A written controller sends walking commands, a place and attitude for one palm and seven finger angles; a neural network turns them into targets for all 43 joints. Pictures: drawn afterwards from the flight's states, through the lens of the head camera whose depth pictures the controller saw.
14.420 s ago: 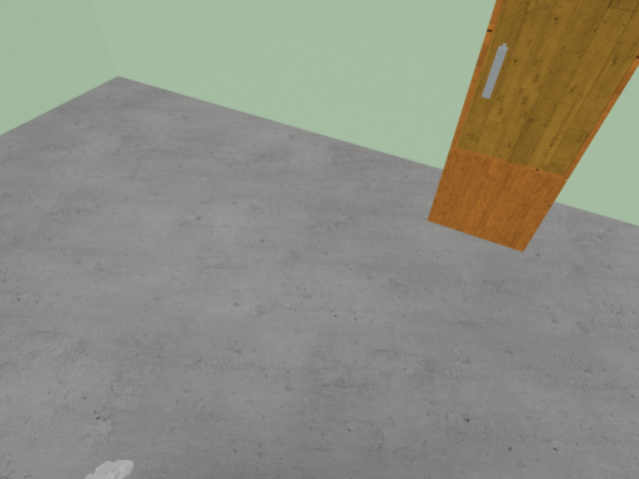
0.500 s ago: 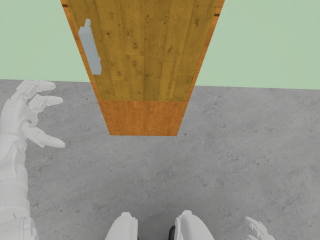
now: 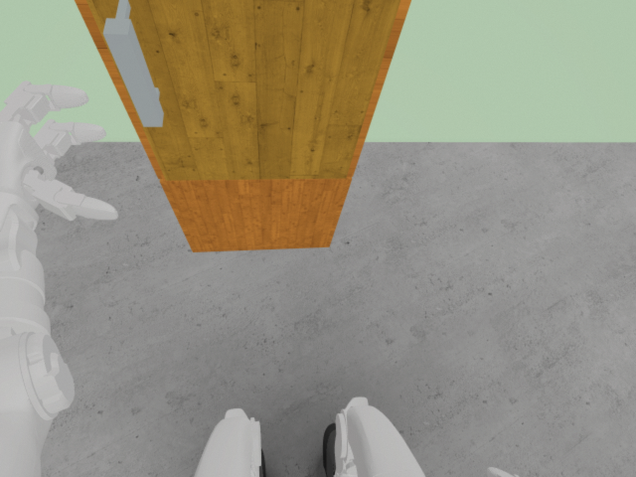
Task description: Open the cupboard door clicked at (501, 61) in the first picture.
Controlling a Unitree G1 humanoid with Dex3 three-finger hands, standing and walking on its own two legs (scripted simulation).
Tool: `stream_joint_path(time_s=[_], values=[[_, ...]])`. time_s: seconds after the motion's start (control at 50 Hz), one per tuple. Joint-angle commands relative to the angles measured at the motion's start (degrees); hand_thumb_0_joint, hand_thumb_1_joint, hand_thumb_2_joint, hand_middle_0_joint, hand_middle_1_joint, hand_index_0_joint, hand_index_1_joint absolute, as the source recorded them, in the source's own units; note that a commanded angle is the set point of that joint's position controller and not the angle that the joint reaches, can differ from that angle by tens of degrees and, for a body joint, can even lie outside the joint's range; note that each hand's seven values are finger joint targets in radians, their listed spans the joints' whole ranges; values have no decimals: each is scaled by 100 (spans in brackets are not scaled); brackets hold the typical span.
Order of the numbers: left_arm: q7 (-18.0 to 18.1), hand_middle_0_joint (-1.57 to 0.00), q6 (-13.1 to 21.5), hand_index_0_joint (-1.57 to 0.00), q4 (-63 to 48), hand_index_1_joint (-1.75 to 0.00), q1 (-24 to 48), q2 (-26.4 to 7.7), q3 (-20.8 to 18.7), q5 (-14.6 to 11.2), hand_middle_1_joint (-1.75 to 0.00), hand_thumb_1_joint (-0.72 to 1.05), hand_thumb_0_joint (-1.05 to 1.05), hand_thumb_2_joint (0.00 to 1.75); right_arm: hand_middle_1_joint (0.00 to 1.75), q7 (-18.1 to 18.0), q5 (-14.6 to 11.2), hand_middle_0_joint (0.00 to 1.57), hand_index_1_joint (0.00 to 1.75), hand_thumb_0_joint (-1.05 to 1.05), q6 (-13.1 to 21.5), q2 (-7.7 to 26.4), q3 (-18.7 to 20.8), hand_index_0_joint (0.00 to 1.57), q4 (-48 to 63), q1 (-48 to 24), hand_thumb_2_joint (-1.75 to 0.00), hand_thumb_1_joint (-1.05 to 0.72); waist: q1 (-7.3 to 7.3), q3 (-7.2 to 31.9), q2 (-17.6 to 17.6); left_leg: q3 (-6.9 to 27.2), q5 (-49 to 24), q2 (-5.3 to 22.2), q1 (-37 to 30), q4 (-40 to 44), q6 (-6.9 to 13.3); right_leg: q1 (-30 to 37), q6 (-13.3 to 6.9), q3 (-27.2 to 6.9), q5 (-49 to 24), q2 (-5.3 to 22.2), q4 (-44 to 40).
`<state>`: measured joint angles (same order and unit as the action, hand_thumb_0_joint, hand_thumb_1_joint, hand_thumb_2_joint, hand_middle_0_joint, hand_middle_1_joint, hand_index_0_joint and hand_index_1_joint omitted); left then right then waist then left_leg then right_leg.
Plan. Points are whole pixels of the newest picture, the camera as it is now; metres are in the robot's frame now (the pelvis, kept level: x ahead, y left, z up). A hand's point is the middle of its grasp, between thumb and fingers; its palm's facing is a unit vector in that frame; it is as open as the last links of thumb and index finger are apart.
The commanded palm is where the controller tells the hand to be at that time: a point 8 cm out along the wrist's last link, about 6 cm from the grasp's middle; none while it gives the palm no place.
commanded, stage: move the hooked fingers beside the handle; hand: left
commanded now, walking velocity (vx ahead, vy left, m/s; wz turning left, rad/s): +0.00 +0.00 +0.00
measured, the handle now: (139, 67) +0.63 +0.21 +0.05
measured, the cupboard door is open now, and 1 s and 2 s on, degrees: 0 0 0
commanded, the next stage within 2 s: none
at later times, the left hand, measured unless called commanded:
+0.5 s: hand (98, 99) +0.56 +0.25 +0.06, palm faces +0.01 -1.00 -0.01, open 14.0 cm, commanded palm +0.56 +0.28 +0.05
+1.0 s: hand (99, 92) +0.58 +0.25 +0.05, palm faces +0.01 -1.00 -0.02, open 14.0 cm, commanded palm +0.56 +0.27 +0.05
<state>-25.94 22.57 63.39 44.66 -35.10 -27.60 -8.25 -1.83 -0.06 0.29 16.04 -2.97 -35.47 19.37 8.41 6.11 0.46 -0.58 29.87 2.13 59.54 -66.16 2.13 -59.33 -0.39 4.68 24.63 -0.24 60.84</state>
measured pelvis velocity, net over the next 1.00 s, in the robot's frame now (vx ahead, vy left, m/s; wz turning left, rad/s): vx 0.01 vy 0.01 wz -0.03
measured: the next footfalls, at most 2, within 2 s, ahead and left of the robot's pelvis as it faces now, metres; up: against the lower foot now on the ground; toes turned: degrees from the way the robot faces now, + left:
none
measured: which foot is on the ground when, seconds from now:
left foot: down 0.00-1.00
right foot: down 0.00-1.00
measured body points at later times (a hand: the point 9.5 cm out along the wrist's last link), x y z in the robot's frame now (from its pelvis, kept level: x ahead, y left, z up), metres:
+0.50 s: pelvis +0.00 +0.00 -0.02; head +0.19 +0.04 +0.39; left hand +0.56 +0.31 +0.06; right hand -0.03 -0.26 -0.11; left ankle +0.01 +0.09 -0.65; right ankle +0.04 -0.12 -0.65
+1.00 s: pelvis +0.01 +0.01 -0.01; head +0.22 +0.05 +0.39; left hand +0.57 +0.31 +0.06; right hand -0.02 -0.25 -0.10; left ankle +0.01 +0.09 -0.65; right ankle +0.04 -0.12 -0.65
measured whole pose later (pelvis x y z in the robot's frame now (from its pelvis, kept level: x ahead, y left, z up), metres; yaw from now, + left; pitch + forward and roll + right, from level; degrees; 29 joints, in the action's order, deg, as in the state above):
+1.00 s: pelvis +0.01 +0.01 -0.01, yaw -2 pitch +31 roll -7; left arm -22.8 18.0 69.9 62.2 -46.2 -30.3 -1.2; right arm 0.9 2.2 -6.4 15.2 -5.2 -33.8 23.1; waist 15.0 5.3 1.8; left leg 1.2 31.5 3.5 68.9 -69.2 2.4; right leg -67.0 0.0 6.2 24.7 -1.7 60.6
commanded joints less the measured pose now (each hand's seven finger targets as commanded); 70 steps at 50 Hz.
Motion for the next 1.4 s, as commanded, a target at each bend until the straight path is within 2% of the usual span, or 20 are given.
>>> stream_joint_path(time_s=[0.0,0.02,0.14,0.18,0.26,0.32,0.38,0.42,0.48,0.54,0.66,0.72,0.76,0.86,0.92,0.96,1.04,1.16,1.22,1.38], values=[[141,-30,441,-30,-1133,-120,2320,-2015,-490,-34,-120,-50,0,30,30,-83,32,20,30,0,-20,1118,431,20,333,967,-90,-90,-20,2960,988,477,-2656,-9,-2063,750,-123,1178,-76,-261,-1451,-174,-480],[159,-30,442,-30,-1043,-120,2417,-2010,-483,-52,-120,-50,0,30,30,-81,32,20,30,0,-47,1105,411,20,320,971,-90,-90,54,2904,829,454,-2592,-12,-1902,717,-87,1258,-58,-281,-1510,-180,-494],[189,-30,301,-30,-416,-120,2980,-2352,-424,210,-120,-50,0,30,30,-81,58,20,30,0,-174,1163,314,20,294,1088,-90,-90,249,2592,1020,460,-2131,-12,-1452,633,-40,1003,-57,-299,-1199,-192,-481],[177,-30,281,-30,-447,-120,3397,-2302,-256,271,-120,-50,0,30,30,-89,70,20,30,0,-202,1165,297,20,270,1158,-90,-90,393,2743,1126,509,-2259,9,-1583,574,-31,848,-52,-286,-1250,-202,-438],[131,-30,261,-30,-383,-120,3720,-2578,-378,303,-120,-50,0,30,30,-82,112,20,30,0,-250,1217,279,20,243,1312,-90,-90,443,3093,1428,606,-2568,29,-1765,435,-70,643,-85,-243,-1344,-221,-316],[150,-30,176,-30,-275,-120,3907,-2799,-457,378,-120,-50,0,30,30,-56,133,20,30,0,-322,1245,247,20,206,1408,-90,-90,486,3106,1485,641,-2709,65,-1771,381,-85,568,-72,-210,-1389,-232,-306],[183,-30,34,-30,-71,-120,4147,-2689,-300,467,-120,-50,0,30,30,-35,142,20,30,0,-383,1249,211,20,206,1494,-90,-90,655,3065,1454,665,-2769,95,-1768,312,-71,346,-53,-180,-1402,-255,-300],[243,-30,-59,-30,18,-120,4424,-2919,-353,567,-120,-50,0,30,30,-40,152,20,30,0,-413,1259,177,20,218,1539,-90,-90,720,2948,1460,658,-2565,89,-1505,277,-37,349,-41,-184,-1317,-259,-285],[328,-30,-49,-30,-176,-120,4665,-3365,-552,731,-120,-50,0,30,30,-34,197,20,30,0,-467,1280,148,20,240,1672,-90,-90,704,3397,1766,710,-3025,109,-1743,185,-76,386,-71,-161,-1589,-266,-168],[342,-30,-53,-30,-181,-120,4371,-3457,-663,779,-120,-50,0,30,30,33,228,20,30,0,-521,1265,146,20,269,1730,-90,-90,613,3512,1876,713,-3251,136,-1864,160,-105,423,-78,-138,-1680,-281,-170],[164,-30,-303,-30,-59,-120,3777,-3064,-500,693,-120,-50,0,30,30,90,191,20,30,0,-676,1253,170,20,403,1785,-90,-90,603,3241,1641,692,-3329,147,-1824,275,-51,446,-64,-99,-1803,-312,-249],[168,-30,-306,-30,-236,-120,4000,-3148,-585,604,-120,-50,0,30,30,83,190,20,30,0,-684,1260,187,20,368,1806,-90,-90,659,3208,1478,660,-3079,143,-1657,291,-22,561,-31,-118,-1750,-327,-311],[213,-30,-156,-30,-572,-120,4186,-3232,-676,573,-120,-50,0,30,30,90,207,20,30,0,-663,1253,203,20,336,1826,-90,-90,627,3362,1751,718,-3325,162,-1952,276,-69,419,-70,-111,-1771,-327,-265],[354,-30,78,-30,-950,-120,4317,-2928,-550,586,-120,-50,0,30,30,166,253,20,30,0,-656,1221,271,20,158,1889,-90,-90,610,3655,2319,896,-4178,234,-2921,271,-275,-2,-109,-42,-1719,-340,-285],[347,-30,-156,-30,-404,-120,3900,-2640,-388,582,-120,-50,0,30,30,170,232,20,30,0,-702,1201,249,20,126,1886,-90,-90,667,3174,1902,816,-3990,214,-2570,322,-189,147,-72,-25,-1775,-340,-400],[333,-30,-262,-30,-310,-120,3798,-2482,-275,616,-120,-50,0,30,30,171,228,20,30,0,-711,1191,246,20,195,1892,-90,-90,663,3146,1880,790,-4002,189,-2485,332,-143,201,-80,-36,-1879,-333,-386],[379,-30,-206,-30,-476,-120,3648,-2718,-462,592,-120,-50,0,30,30,164,226,20,30,0,-730,1179,240,20,305,1799,-90,-90,583,3075,1596,668,-3669,154,-2121,365,-91,589,-66,-86,-2004,-343,-412],[413,-30,156,-30,-713,-120,3702,-3123,-786,530,-120,-50,0,30,30,155,213,20,30,0,-658,1186,257,20,360,1682,-90,-90,520,3269,1543,577,-3506,119,-1892,316,-58,1010,-99,-196,-2242,-347,-339],[321,-30,25,-30,-199,-120,3640,-3112,-650,580,-120,-50,0,30,30,138,172,20,30,0,-655,1180,191,20,352,1611,-90,-90,582,2851,1335,466,-2894,77,-1314,301,7,1114,-57,-249,-2016,-349,-395],[0,-30,-14,-30,-245,-120,4140,-2795,-266,470,-120,-50,0,30,30,73,154,20,30,0,-652,1233,180,20,248,1641,-90,-90,761,3102,1791,672,-3191,134,-1936,185,-65,283,-71,-124,-1726,-341,-280]])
